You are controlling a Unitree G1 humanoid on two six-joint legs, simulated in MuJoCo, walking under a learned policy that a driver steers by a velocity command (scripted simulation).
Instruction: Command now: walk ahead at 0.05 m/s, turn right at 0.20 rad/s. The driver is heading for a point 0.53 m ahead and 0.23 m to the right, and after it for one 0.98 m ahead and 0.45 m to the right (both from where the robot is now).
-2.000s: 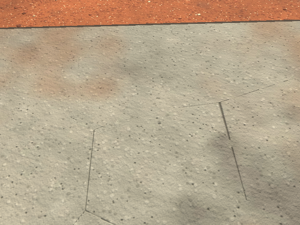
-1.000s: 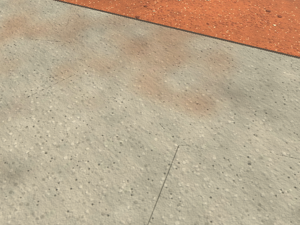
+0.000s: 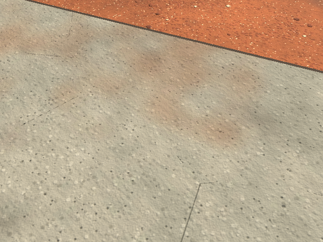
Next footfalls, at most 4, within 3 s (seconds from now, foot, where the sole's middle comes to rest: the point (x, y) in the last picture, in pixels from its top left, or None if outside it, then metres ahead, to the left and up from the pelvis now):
0.28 left None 0.03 0.12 -0.77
0.76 right None -0.04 -0.07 -0.77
1.30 left None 0.17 0.02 -0.77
1.78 right None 0.31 -0.33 -0.77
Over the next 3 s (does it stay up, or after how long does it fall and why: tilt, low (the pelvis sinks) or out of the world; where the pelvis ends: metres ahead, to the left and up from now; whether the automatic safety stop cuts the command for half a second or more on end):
stays up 0.43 -0.40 0.01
